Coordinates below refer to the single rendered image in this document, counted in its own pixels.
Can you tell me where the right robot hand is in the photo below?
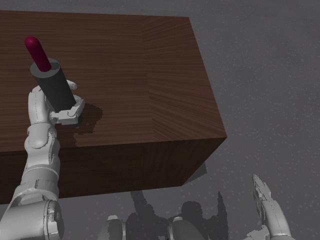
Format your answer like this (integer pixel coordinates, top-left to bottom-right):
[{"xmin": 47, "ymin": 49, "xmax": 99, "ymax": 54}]
[{"xmin": 242, "ymin": 174, "xmax": 292, "ymax": 240}]

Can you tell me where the left robot arm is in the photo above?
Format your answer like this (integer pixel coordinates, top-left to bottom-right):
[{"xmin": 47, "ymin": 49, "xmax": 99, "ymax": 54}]
[{"xmin": 0, "ymin": 122, "xmax": 65, "ymax": 240}]

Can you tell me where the left robot hand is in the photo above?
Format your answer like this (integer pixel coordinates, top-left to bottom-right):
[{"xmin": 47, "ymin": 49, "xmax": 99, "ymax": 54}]
[{"xmin": 28, "ymin": 80, "xmax": 85, "ymax": 127}]

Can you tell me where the bottle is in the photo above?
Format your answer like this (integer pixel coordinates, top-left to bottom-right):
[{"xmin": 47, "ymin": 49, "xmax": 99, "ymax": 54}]
[{"xmin": 24, "ymin": 36, "xmax": 83, "ymax": 128}]

